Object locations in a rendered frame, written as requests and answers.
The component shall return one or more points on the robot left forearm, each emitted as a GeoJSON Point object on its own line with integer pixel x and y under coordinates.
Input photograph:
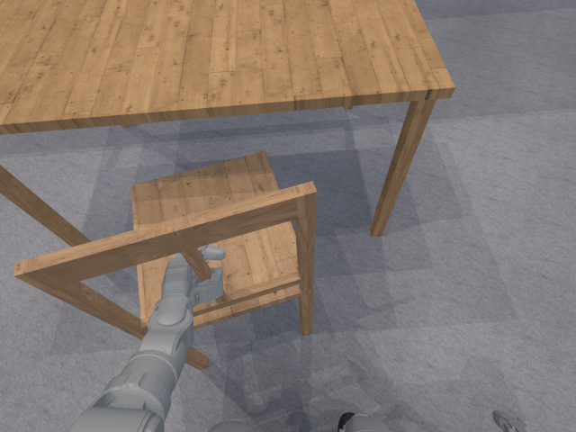
{"type": "Point", "coordinates": [152, 372]}

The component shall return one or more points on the right robot foot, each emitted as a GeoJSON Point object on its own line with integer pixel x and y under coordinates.
{"type": "Point", "coordinates": [344, 419]}

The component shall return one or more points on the table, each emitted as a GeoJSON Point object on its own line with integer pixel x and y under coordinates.
{"type": "Point", "coordinates": [73, 64]}

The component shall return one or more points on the chair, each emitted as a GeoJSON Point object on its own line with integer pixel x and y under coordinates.
{"type": "Point", "coordinates": [235, 205]}

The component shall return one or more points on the left robot upper arm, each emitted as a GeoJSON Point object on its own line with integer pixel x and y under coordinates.
{"type": "Point", "coordinates": [106, 419]}

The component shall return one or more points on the left robot hand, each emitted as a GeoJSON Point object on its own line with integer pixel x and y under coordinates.
{"type": "Point", "coordinates": [180, 278]}

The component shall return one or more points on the right robot hand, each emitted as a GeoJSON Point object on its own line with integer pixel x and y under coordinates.
{"type": "Point", "coordinates": [508, 423]}

